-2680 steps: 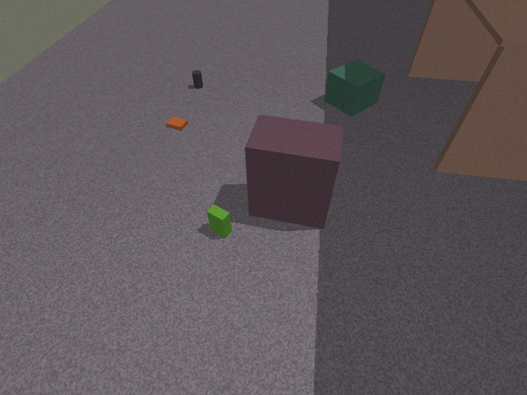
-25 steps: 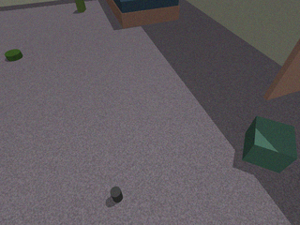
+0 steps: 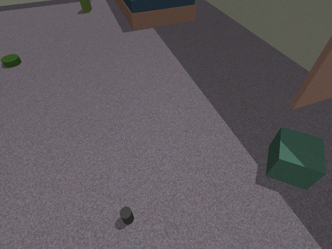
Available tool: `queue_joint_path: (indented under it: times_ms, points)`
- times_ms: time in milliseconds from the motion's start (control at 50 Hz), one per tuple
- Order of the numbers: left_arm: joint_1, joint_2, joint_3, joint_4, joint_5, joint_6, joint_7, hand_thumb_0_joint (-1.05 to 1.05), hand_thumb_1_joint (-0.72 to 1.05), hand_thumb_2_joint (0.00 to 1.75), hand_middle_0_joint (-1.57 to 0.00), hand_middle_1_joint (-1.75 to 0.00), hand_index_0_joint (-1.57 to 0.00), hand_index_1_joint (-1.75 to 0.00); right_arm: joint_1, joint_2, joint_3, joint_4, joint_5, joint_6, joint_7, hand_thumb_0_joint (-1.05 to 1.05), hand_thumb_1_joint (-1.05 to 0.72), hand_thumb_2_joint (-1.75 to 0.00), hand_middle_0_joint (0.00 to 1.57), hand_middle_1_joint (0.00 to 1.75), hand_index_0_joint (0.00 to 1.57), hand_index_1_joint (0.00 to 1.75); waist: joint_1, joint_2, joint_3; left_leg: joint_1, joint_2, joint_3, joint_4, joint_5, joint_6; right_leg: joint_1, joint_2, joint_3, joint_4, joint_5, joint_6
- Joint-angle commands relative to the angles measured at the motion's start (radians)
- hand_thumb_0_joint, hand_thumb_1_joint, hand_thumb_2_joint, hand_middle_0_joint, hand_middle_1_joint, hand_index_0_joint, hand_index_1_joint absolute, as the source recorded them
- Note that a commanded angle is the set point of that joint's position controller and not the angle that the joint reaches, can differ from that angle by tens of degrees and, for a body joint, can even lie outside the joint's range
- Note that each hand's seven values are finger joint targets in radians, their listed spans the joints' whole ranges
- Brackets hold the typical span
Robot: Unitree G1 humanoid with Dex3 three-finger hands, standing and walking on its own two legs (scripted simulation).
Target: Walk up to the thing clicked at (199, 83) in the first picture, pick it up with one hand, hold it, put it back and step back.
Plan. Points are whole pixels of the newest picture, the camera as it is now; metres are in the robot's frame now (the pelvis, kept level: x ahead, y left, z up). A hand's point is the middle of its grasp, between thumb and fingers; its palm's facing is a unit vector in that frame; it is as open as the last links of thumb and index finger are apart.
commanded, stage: stand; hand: left
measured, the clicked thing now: (127, 215) +0.43 +0.25 -0.73
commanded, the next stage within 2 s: rise first in 1.74 s
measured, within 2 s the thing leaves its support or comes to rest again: neither
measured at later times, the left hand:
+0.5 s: hand out of the picture +0.08 +0.25 -0.16, palm faces -0.03 -0.94 -0.35, open 7.4 cm
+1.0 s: hand out of the picture +0.08 +0.25 -0.16, palm faces -0.03 -0.94 -0.35, open 7.4 cm
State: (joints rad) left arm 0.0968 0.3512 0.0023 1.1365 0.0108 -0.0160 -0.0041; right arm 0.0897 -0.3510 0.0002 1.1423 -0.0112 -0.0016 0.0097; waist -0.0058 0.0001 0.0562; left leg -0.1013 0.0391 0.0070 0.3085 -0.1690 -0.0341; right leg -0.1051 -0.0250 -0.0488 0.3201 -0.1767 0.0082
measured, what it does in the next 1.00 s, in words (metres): stands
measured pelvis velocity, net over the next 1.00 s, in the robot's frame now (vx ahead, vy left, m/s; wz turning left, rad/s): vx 0.01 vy -0.01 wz -0.01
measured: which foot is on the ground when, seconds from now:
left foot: down 0.00-1.00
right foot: down 0.00-1.00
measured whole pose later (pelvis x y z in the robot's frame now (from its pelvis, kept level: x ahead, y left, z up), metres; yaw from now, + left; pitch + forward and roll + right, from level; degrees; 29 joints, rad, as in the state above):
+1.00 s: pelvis +0.01 -0.01 +0.00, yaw +0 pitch -2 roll +0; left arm 0.11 0.35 0.00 1.13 0.01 -0.01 -0.01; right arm 0.11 -0.35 0.01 1.13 -0.01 0.00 0.01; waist 0.00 0.00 0.05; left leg -0.09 0.05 0.01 0.31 -0.18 -0.04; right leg -0.11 -0.01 -0.05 0.33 -0.19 0.00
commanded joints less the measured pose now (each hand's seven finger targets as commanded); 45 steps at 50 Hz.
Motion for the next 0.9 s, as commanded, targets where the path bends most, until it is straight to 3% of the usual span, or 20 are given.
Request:
queue_joint_path:
  times_ms: [0,880]
  points:
    - [-0.041,0.221,0.039,-0.057,-0.004,-0.017,0.010,0.00,0.90,0.90,-0.20,-0.30,-0.20,-0.30,-0.039,-0.208,-0.036,-0.060,0.002,-0.025,-0.012,0.00,-0.90,-0.90,0.20,0.30,0.20,0.30,0.003,0.004,-0.086,0.004,0.101,-0.070,-0.040,0.115,0.035,0.008,-0.118,0.099,-0.055,0.107,-0.022]
    - [-0.020,0.225,0.038,-0.062,-0.002,-0.015,0.011,0.00,0.90,0.90,-0.20,-0.30,-0.20,-0.30,-0.011,-0.212,-0.035,-0.070,0.000,-0.022,-0.014,0.00,-0.90,-0.90,0.20,0.30,0.20,0.30,0.005,0.001,-0.084,0.010,0.104,-0.063,-0.036,0.113,0.035,0.008,-0.115,0.106,-0.049,0.125,-0.028]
